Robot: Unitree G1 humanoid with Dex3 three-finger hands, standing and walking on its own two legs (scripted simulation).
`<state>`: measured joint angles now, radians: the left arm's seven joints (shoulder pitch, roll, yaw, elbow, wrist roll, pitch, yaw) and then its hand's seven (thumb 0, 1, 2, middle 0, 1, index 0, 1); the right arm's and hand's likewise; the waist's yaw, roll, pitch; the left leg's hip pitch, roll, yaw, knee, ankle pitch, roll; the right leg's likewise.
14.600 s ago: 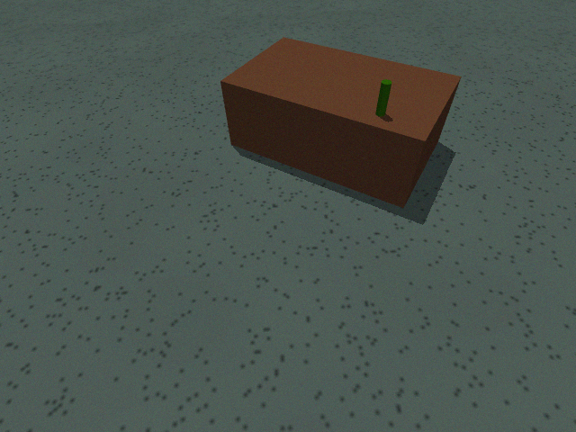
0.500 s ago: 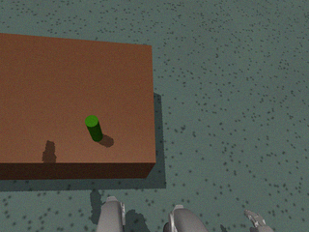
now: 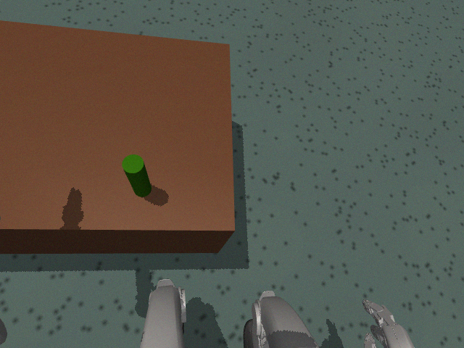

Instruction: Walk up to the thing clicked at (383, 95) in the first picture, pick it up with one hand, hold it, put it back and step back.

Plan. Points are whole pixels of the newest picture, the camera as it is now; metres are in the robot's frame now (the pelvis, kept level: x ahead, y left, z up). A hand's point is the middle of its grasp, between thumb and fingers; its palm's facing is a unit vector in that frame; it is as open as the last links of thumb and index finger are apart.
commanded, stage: approach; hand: left
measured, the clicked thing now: (138, 177) +0.46 +0.19 -0.19
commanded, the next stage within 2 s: close in in 0.28 s
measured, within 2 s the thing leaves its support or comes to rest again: neither
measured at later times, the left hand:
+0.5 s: hand (106, 192) +0.42 +0.25 -0.18, palm faces -0.01 -1.00 +0.06, open 17.6 cm
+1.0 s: hand (134, 188) +0.44 +0.19 -0.19, palm faces +0.07 -1.00 +0.03, open 17.7 cm
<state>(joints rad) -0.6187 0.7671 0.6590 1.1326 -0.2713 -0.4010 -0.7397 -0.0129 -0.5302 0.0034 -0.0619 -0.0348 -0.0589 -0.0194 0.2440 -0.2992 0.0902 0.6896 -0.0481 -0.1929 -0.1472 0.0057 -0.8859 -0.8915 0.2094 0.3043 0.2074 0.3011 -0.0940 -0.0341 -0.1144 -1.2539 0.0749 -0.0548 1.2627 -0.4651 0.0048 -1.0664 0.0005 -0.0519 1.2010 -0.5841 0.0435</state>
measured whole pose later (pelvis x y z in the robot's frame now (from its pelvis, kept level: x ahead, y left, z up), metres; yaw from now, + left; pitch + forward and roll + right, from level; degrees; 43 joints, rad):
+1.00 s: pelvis -0.06 -0.03 -0.20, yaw -6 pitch +34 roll -6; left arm -0.75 0.50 0.52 0.98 -0.17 -0.49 -0.32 -0.02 -0.61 0.00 -0.04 -0.06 -0.06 -0.03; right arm 0.18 -0.26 0.05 0.71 -0.06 -0.02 0.00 0.01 -0.92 -0.90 0.21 0.30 0.20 0.30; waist -0.11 0.01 -0.17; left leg -2.02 0.12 -0.12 1.96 -0.56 -0.03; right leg -1.85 0.06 -0.05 1.99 -0.75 0.02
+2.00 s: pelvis -0.06 -0.03 -0.21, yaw -6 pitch +34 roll -5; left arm -0.71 0.44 0.45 0.90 -0.13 -0.53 -0.22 -0.01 -0.16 0.44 -0.67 -0.58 -0.68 -0.56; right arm 0.13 -0.25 0.03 0.70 -0.07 0.03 0.02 0.00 -0.93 -0.90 0.21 0.30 0.20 0.30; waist -0.09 -0.01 -0.15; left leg -2.02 0.12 -0.12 1.99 -0.57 -0.04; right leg -1.85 0.07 -0.04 2.02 -0.76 0.02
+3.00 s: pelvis -0.05 -0.02 -0.15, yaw -5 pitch +33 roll -5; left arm -0.69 0.44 0.43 0.81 -0.15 -0.40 -0.21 0.00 0.18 1.10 -1.00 -1.15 -1.01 -1.13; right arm 0.17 -0.25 0.02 0.68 -0.03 0.03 0.00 0.00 -0.89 -0.89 0.21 0.30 0.20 0.30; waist -0.08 0.02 -0.17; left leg -1.84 0.11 -0.10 1.82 -0.57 -0.03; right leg -1.68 0.05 -0.04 1.83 -0.73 0.02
